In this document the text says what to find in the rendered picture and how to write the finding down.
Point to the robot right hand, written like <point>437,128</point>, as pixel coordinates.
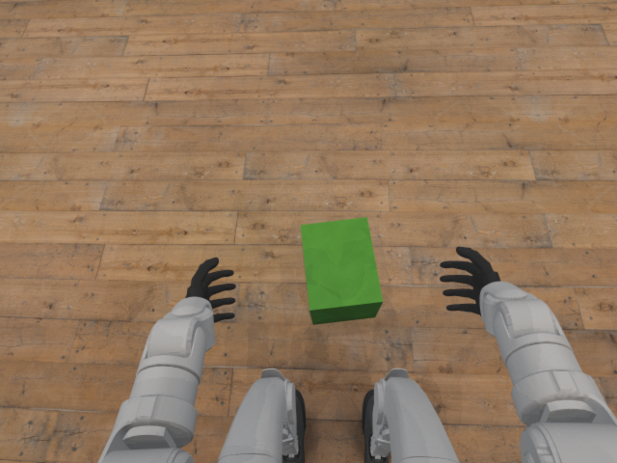
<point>482,274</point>

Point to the robot right forearm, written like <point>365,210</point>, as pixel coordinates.
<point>548,383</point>

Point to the robot right upper arm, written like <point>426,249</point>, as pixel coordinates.
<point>569,442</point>

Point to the carton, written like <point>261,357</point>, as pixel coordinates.
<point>341,271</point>

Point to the left robot foot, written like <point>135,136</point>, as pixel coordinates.
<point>301,427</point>

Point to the robot left thigh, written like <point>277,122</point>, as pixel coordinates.
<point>255,435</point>

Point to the robot left forearm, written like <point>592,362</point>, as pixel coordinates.
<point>160,412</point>

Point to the robot left hand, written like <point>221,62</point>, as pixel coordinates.
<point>200,287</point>

